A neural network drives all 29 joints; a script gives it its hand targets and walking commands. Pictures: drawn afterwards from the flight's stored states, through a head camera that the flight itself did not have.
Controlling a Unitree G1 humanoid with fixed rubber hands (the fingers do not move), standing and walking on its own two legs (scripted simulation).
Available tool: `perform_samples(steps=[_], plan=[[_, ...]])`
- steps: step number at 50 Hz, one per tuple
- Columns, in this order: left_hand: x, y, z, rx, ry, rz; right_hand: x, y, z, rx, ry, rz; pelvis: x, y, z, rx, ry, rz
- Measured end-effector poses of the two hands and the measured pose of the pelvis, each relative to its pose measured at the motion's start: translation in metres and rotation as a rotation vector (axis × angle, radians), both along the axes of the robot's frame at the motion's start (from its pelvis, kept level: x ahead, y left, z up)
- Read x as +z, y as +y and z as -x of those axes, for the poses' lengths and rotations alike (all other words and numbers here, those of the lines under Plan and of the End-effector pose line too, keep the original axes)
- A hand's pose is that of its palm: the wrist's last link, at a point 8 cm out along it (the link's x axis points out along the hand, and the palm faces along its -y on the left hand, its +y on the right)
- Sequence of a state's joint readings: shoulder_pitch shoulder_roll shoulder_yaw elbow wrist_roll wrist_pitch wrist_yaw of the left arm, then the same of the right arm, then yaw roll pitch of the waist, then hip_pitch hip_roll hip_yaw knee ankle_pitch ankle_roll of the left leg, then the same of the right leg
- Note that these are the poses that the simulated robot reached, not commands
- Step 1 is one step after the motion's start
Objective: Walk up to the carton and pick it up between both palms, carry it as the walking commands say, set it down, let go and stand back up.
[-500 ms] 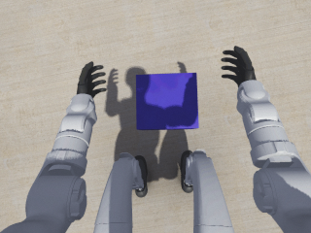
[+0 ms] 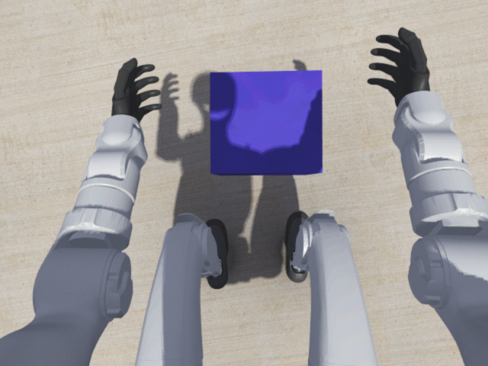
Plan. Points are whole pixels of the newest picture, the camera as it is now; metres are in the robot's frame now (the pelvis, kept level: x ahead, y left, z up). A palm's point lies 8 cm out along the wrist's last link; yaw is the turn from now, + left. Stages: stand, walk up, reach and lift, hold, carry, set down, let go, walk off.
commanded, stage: reach and lift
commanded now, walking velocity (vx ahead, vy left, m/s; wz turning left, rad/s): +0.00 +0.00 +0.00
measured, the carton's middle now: (264, 130) +0.50 -0.03 -0.47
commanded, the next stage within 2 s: none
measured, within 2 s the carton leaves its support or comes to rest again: neither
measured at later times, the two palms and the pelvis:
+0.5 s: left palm (159, 116) +0.50 +0.19 -0.28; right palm (373, 100) +0.51 -0.23 -0.27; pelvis -0.03 +0.00 -0.14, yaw +1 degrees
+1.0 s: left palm (170, 130) +0.49 +0.19 -0.37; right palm (362, 122) +0.49 -0.25 -0.37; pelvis -0.02 +0.00 -0.20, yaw +2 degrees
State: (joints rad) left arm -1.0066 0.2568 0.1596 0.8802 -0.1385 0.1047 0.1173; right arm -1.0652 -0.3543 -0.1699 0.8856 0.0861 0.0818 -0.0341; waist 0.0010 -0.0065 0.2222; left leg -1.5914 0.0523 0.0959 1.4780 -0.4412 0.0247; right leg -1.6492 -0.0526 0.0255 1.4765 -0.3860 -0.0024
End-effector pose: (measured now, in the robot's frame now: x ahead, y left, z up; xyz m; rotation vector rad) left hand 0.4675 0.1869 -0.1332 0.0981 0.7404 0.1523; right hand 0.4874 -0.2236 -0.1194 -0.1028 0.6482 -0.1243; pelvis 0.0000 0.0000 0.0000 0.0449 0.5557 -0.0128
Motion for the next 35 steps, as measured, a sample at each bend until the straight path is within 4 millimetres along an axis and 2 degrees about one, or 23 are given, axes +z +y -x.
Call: perform_samples(steps=[7,15,19,26,31,35], plan=[[-0.043,0.0,-0.004,0.01,-0.008,-0.016,-0.05,0.003,-0.004,-0.013,-0.007,-0.019,-0.05,0.0,0.024,0.009,-0.013,-0.007],[-0.1,0.003,-0.016,0.054,-0.021,0.011,-0.112,-0.002,-0.009,-0.066,0.0,-0.042,-0.087,-0.001,0.042,0.012,-0.117,-0.007],[-0.127,0.001,-0.018,0.074,0.002,0.038,-0.138,-0.004,-0.012,-0.094,0.017,-0.073,-0.108,-0.001,0.037,0.017,-0.102,-0.005],[-0.148,-0.001,-0.031,0.078,-0.026,0.047,-0.149,-0.01,-0.026,-0.106,-0.042,-0.067,-0.141,-0.001,0.026,0.021,-0.134,-0.005],[-0.181,0.003,-0.021,0.069,0.044,0.029,-0.187,-0.013,-0.015,-0.112,0.046,-0.078,-0.154,-0.002,0.022,0.024,-0.126,-0.009],[-0.202,0.003,-0.02,0.073,0.04,0.034,-0.211,-0.013,-0.013,-0.109,0.047,-0.075,-0.167,-0.003,0.02,0.027,-0.107,-0.013]])
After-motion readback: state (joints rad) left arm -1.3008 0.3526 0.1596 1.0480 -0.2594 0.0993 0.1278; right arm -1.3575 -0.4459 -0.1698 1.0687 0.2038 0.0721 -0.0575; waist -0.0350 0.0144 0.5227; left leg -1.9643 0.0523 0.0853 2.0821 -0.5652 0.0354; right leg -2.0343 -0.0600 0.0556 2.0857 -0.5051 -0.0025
